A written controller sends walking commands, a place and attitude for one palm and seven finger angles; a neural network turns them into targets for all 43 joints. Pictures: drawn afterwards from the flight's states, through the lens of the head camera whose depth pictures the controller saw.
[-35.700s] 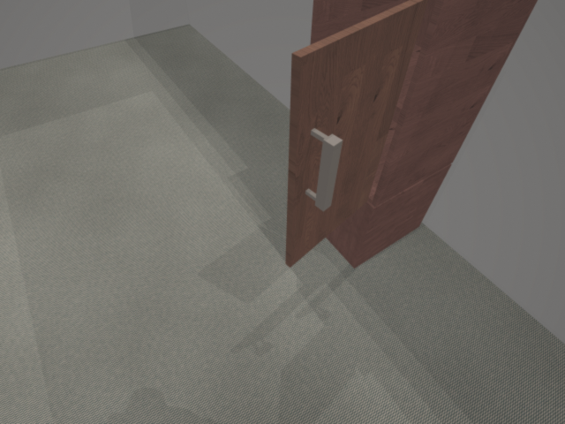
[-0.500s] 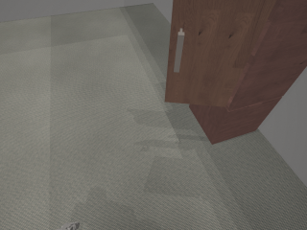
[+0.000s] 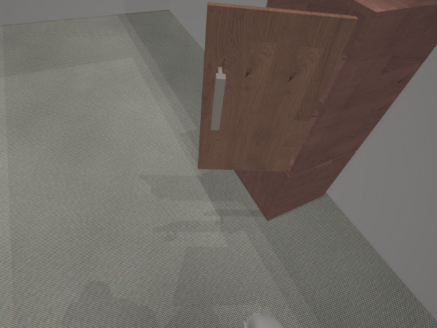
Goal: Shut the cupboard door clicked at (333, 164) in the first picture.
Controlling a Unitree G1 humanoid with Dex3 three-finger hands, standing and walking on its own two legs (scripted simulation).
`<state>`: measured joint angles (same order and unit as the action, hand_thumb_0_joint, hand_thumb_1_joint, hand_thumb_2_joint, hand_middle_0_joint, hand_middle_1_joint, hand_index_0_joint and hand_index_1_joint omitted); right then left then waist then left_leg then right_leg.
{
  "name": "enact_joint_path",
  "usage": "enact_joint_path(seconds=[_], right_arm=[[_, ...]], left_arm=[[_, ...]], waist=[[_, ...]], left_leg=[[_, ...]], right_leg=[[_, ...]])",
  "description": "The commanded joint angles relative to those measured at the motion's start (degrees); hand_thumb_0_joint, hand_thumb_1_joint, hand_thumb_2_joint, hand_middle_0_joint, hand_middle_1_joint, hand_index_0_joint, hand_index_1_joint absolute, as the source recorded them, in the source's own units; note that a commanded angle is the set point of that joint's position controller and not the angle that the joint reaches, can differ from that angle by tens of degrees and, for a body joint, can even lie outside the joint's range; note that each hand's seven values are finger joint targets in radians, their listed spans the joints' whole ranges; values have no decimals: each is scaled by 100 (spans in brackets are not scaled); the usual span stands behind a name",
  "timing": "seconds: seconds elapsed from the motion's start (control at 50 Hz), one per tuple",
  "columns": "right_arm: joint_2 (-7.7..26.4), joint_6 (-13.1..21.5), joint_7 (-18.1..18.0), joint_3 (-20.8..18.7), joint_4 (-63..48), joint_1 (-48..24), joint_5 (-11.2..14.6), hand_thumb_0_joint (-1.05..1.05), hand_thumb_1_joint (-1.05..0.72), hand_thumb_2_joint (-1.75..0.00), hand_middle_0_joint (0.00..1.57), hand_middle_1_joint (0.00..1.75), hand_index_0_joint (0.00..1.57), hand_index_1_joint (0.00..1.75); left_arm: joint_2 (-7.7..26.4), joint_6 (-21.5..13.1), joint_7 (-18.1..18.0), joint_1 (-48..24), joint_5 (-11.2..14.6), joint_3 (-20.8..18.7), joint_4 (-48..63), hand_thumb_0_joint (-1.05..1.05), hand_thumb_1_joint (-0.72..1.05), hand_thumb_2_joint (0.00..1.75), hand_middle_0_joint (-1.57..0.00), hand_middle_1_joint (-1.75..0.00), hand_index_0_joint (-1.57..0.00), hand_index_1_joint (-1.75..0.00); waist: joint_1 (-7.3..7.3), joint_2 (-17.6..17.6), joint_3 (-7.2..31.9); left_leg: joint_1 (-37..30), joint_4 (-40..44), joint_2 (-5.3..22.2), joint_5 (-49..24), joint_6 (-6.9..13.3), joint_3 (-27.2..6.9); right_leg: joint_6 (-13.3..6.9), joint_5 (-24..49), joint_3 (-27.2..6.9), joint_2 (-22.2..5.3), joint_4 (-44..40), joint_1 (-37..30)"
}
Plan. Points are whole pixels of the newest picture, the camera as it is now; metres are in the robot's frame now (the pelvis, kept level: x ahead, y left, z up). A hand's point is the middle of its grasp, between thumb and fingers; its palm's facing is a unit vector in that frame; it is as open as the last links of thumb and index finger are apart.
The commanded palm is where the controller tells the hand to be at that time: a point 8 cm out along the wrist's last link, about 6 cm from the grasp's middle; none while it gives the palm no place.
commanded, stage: take the last steps up to it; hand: left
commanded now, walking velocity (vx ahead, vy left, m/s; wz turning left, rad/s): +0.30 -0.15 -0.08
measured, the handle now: (217, 99) +0.69 +0.03 +0.00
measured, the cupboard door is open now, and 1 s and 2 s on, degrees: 65 65 65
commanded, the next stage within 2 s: come to a stop and stand still in 0.42 s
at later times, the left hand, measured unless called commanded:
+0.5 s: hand (187, 282) +0.24 +0.07 -0.17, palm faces +0.02 -0.98 -0.22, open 7.1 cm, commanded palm none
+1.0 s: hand (187, 275) +0.26 +0.07 -0.18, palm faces +0.02 -0.97 -0.24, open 7.3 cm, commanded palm none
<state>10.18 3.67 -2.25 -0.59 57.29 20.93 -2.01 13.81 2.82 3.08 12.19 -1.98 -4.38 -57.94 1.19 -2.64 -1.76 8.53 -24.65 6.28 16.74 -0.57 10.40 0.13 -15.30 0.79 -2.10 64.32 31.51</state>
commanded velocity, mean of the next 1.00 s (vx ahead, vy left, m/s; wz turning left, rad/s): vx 0.01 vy -0.02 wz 0.02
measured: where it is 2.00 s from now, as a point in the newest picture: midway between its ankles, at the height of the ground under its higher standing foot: outside the picture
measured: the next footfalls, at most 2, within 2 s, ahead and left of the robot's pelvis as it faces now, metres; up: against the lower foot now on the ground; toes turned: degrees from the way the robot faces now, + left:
right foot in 0.26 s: +0.22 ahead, -0.20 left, +0.00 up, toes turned -7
left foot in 0.60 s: +0.29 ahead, +0.02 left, +0.00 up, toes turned +2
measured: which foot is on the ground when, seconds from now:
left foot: down 0.00-0.26, up 0.28-0.58, down 0.60-1.00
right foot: up 0.00-0.24, down 0.26-1.00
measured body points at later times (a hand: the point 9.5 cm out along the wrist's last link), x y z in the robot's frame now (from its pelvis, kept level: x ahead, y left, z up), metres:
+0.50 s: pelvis +0.19 -0.12 -0.01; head +0.21 -0.12 +0.44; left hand +0.24 +0.12 -0.16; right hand +0.22 -0.36 -0.16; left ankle +0.20 +0.00 -0.70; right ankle +0.18 -0.20 -0.75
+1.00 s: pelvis +0.25 -0.12 -0.01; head +0.29 -0.12 +0.44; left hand +0.26 +0.12 -0.16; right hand +0.31 -0.36 -0.17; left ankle +0.24 +0.00 -0.71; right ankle +0.18 -0.20 -0.75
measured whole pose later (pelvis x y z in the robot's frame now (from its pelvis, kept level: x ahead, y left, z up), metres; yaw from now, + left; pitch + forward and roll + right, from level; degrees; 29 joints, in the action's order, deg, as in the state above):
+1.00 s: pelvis +0.25 -0.12 -0.01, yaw -1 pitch +0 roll +1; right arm 11.1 -4.3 -1.9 -2.6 57.5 8.6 -0.2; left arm 9.7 1.5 -2.6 15.3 -1.7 -1.6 -58.6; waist -1.2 -0.4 -4.8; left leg 22.8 -50.1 -0.5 26.5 -1.3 2.7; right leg -2.9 -21.8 6.0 -0.9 29.8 8.0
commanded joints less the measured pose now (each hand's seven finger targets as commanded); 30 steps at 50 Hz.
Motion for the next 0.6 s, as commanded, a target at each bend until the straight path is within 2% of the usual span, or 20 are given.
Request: enact_joint_path(seconds=[0.0, 0.06, 0.1, 0.14, 0.16, 0.18, 0.2, 0.22, 0.24, 0.26, 0.28, 0.3, 0.34, 0.38, 0.4, 0.48, 0.52, 0.54, 0.56, 0.58], right_arm=[[1014, 34, -26, -283, 103, 758, 2, 0, -90, -90, 20, 30, 20, 30], [974, -2, 11, -305, 202, 818, -18, 0, -90, -90, 20, 30, 20, 30], [1017, -20, 27, -345, 243, 742, -28, 0, -90, -90, 20, 30, 20, 30], [1124, -46, 41, -405, 266, 596, -23, 0, -90, -90, 20, 30, 20, 30], [1204, -68, 49, -435, 275, 496, -16, 0, -90, -90, 20, 30, 20, 30], [1200, -100, 61, -441, 285, 430, 0, 0, -90, -90, 20, 30, 20, 30], [1102, -97, 87, -422, 304, 388, 38, 0, -90, -90, 20, 30, 20, 30], [742, -89, 159, -357, 248, 435, 130, 0, -90, -90, 20, 30, 20, 30], [359, -112, 123, -271, 16, 342, 201, 0, -90, -90, 20, 30, 20, 30], [427, -136, 113, -281, -12, 128, 210, 0, -90, -90, 20, 30, 20, 30], [505, -166, 110, -344, -31, -48, 197, 0, -90, -90, 20, 30, 20, 30], [465, -164, 125, -317, 29, -111, 135, 0, -90, -90, 20, 30, 20, 30], [274, -263, 153, -280, 129, 79, 59, 0, -90, -90, 20, 30, 20, 30], [105, -323, 173, -250, 165, 200, 41, 0, -90, -90, 20, 30, 20, 30], [56, -341, 178, -231, 152, 210, 26, 0, -90, -90, 20, 30, 20, 30], [57, -283, 218, -196, -44, -313, 40, 0, -90, -90, 20, 30, 20, 30], [112, -242, 184, -140, -4, -431, 53, 0, -90, -90, 20, 30, 20, 30], [125, -226, 165, -91, 56, -408, 66, 0, -90, -90, 20, 30, 20, 30], [260, -177, 141, -69, 122, -336, 78, 0, -90, -90, 20, 30, 20, 30], [487, -149, 96, -90, 126, -309, 98, 0, -90, -90, 20, 30, 20, 30]], left_arm=[[-27, -135, 41, -604, 10, 80, 535, 0, 90, 90, -20, -30, -20, -30], [-44, -142, 52, -1033, 23, 127, 635, 0, 90, 90, -20, -30, -20, -30], [23, -174, 51, -1133, 42, 112, 652, 0, 90, 90, -20, -30, -20, -30], [130, -224, 34, -992, 52, 71, 582, 0, 90, 90, -20, -30, -20, -30], [181, -257, 15, -732, 58, 52, 498, 0, 90, 90, -20, -30, -20, -30], [304, -308, -20, -247, 58, 13, 341, 0, 90, 90, -20, -30, -20, -30], [521, -386, -65, 658, 35, -61, 39, 0, 90, 90, -20, -30, -20, -30], [1060, -476, -161, 1599, 4, -206, -250, 0, 90, 90, -20, -30, -20, -30], [1374, -497, -222, 1847, 76, -228, -357, 0, 90, 90, -20, -30, -20, -30], [1302, -510, -290, 1509, 105, -211, -284, 0, 90, 90, -20, -30, -20, -30], [956, -460, -348, 898, 124, -125, -141, 0, 90, 90, -20, -30, -20, -30], [647, -480, -384, 390, 117, -30, -4, 0, 90, 90, -20, -30, -20, -30], [270, -568, -404, 47, 83, 98, 53, 0, 90, 90, -20, -30, -20, -30], [154, -619, -413, 61, 54, 140, -37, 0, 90, 90, -20, -30, -20, -30], [86, -630, -413, 72, 49, 118, -26, 0, 90, 90, -20, -30, -20, -30], [167, -635, -384, 320, 50, 141, -187, 0, 90, 90, -20, -30, -20, -30], [115, -637, -402, 308, 113, 166, -225, 0, 90, 90, -20, -30, -20, -30], [70, -626, -425, 320, 148, 213, -272, 0, 90, 90, -20, -30, -20, -30], [-35, -615, -458, 418, 163, 266, -325, 0, 90, 90, -20, -30, -20, -30], [-177, -564, -517, 649, 162, 319, -299, 0, 90, 90, -20, -30, -20, -30]], waist=[[141, 1122, -317], [240, 1229, -542], [229, 1316, -539], [119, 1254, -416], [-19, 1252, -280], [-245, 950, -72], [-655, 467, 367], [-1015, -768, 1120], [-909, -1478, 1347], [-811, -1515, 1341], [-564, -959, 873], [-333, -520, 591], [6, -402, 415], [147, -423, 308], [193, -364, 273], [66, -347, 127], [96, -49, 16], [133, 79, 102], [125, 377, 302], [32, 716, 355]], left_leg=[[-638, 1125, 1337, -2366, 472, -555], [-378, 1201, 1312, -2059, 504, -345], [-300, 1160, 1358, -1949, 498, -323], [-223, 978, 1444, -2029, 476, -338], [-218, 713, 1410, -2288, 425, -284], [-56, 54, 1274, -2694, 326, -186], [416, -1037, 928, -2663, 139, 74], [1555, -2740, 278, -864, -5, 314], [2398, -4372, -370, 2166, -48, -219], [2672, -5062, -191, 1824, 58, -843], [2716, -5210, 23, 1373, 78, -981], [2647, -4968, 247, 914, 70, -1068], [2050, -4248, 256, 636, 0, -902], [1709, -3555, 141, 560, -51, -727], [1677, -3211, 96, 480, -66, -665], [1444, -1855, -94, 251, -41, -485], [1004, -1129, -161, -257, -45, -528], [578, -558, -178, -836, -55, -635], [-84, -147, 20, -2545, 43, -941], [-487, -396, 459, -4270, 330, -1296]], right_leg=[[97, 581, 76, -252, -577, 866], [67, 804, 280, -289, -1598, 491], [-10, 758, 339, -247, -2156, 118], [-102, 622, 419, -155, -2547, -514], [-156, 526, 523, -45, -2749, -965], [-232, 531, 638, 122, -3171, -1769], [-319, 658, 593, 204, -3506, -3046], [-649, 307, -667, -945, -3945, -4429], [-1106, 920, -2326, -2048, -4557, -4574], [-1207, 1045, -2435, -2010, -4825, -4153], [-1275, 629, -2059, -1931, -4907, -3578], [-1230, 838, -1370, -1664, -4796, -3083], [-1081, 1644, -434, -1368, -4872, -2208], [-1116, 1916, -206, -1208, -4989, -1846], [-1160, 1900, -176, -1190, -5038, -1797], [-1263, 1703, -388, -1186, -5055, -2058], [-1143, 2105, -373, -1138, -4821, -2030], [-935, 2544, -203, -988, -4504, -2051], [-572, 2731, -41, -732, -4145, -1888], [-209, 2269, 35, -490, -4032, -1701]])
